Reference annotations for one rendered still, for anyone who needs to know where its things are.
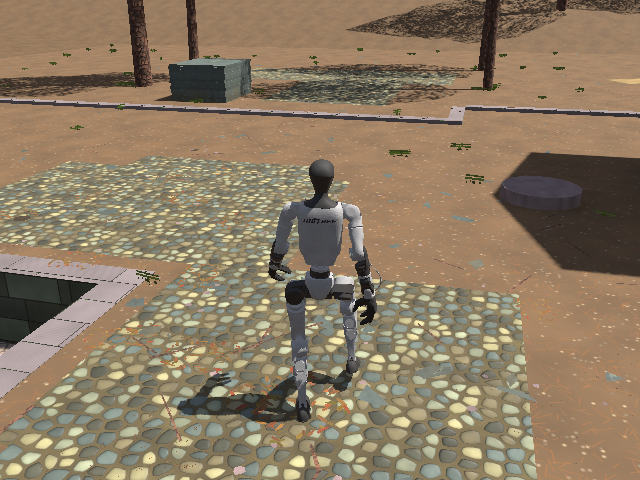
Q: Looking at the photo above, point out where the left robot upper arm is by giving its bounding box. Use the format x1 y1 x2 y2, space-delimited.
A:
273 202 300 255

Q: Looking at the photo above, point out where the right robot hand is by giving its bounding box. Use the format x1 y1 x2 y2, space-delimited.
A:
353 296 377 325

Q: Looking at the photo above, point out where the robot torso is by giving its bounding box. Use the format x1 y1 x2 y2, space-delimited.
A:
297 198 345 300

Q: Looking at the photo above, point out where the robot left forearm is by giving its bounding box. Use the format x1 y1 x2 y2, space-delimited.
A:
269 239 285 270

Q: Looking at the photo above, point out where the robot right forearm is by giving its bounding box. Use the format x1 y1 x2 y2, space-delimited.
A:
355 246 375 299

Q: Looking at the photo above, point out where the left robot hand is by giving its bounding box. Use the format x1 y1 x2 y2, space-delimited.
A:
268 265 292 281

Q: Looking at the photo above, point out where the robot right shin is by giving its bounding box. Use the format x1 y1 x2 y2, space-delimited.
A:
343 299 357 361

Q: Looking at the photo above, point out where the right robot upper arm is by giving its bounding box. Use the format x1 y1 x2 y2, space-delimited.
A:
342 203 365 261

